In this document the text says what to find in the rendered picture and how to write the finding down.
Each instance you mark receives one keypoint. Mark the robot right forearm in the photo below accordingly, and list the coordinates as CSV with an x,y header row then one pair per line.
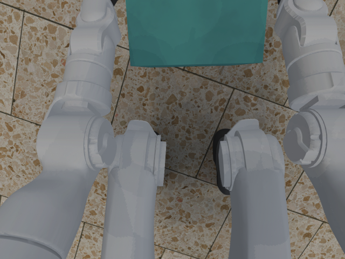
x,y
312,54

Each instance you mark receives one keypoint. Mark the robot right foot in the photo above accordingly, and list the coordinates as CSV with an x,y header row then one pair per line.
x,y
219,136

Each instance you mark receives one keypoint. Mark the robot left forearm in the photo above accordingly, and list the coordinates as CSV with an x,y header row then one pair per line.
x,y
89,63

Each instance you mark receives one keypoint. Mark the robot left thigh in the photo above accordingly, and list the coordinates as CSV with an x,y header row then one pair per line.
x,y
131,194

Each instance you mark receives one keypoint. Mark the right robot upper arm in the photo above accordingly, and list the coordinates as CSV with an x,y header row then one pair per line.
x,y
315,139

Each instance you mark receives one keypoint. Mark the carton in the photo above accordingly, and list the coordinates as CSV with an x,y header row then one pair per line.
x,y
181,33

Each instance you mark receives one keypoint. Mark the left robot upper arm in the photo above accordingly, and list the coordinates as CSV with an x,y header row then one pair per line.
x,y
41,219

